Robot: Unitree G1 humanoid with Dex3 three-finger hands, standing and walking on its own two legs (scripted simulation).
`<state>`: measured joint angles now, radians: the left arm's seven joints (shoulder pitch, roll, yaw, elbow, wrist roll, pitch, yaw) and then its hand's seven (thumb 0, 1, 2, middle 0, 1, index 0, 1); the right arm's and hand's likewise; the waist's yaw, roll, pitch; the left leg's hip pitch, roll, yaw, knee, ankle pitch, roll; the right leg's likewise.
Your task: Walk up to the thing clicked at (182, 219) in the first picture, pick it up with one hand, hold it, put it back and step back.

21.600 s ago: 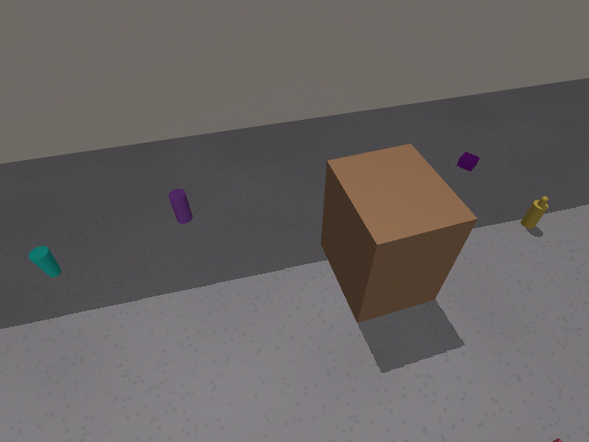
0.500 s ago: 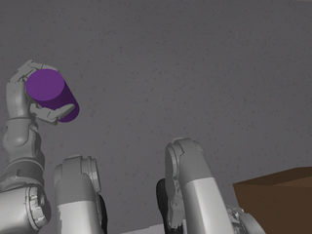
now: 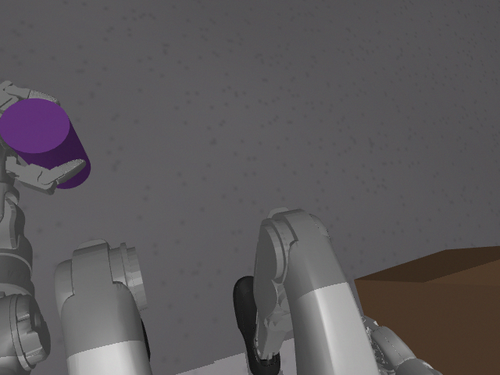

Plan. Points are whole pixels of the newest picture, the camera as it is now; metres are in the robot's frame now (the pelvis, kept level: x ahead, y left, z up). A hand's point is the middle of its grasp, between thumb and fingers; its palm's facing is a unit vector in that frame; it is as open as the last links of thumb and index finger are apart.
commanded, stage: crouch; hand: left
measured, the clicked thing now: (53, 149) +0.46 +0.22 -0.11
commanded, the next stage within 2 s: lower in 0.08 s
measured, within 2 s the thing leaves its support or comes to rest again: rests again in 1.60 s
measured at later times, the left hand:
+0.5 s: hand (60, 155) +0.47 +0.22 -0.15, palm faces +0.04 -1.00 -0.04, open 10.3 cm
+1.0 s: hand (66, 159) +0.48 +0.22 -0.19, palm faces +0.06 -1.00 -0.03, open 10.3 cm
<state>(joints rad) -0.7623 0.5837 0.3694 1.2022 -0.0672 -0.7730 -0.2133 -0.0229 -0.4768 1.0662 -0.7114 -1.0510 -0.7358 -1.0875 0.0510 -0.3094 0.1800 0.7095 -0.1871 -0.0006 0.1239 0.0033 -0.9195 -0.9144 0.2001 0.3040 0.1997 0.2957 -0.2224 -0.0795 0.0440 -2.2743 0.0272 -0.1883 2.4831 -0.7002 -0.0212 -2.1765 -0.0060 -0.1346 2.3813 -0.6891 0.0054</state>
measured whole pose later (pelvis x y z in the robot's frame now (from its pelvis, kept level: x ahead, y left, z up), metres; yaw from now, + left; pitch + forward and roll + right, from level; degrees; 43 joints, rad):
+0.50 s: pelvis -0.01 +0.00 -0.01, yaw -3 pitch +22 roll -13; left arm -0.79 0.73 0.32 1.35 -0.07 -0.88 -0.16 -0.02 -0.48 1.07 -0.72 -1.04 -0.74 -1.08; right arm -0.02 -0.33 0.34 0.66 -0.26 0.00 0.14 0.00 -0.91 -0.91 0.20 0.30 0.20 0.30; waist -0.27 -0.17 0.17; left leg -2.27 0.02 -0.28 2.56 -0.70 -0.03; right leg -2.14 0.01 -0.20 2.39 -0.67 0.02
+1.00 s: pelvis -0.01 +0.01 -0.01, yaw -6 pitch +19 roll -17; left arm -0.82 0.86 0.32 1.45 -0.08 -0.97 -0.11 -0.02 -0.46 1.06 -0.70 -1.06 -0.72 -1.10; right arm -0.12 -0.35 0.49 0.61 -0.33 0.00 0.13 0.00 -0.91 -0.91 0.20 0.30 0.20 0.30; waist -0.29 -0.25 0.26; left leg -2.24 0.01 -0.36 2.60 -0.72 -0.03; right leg -2.08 0.04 -0.26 2.37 -0.66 0.04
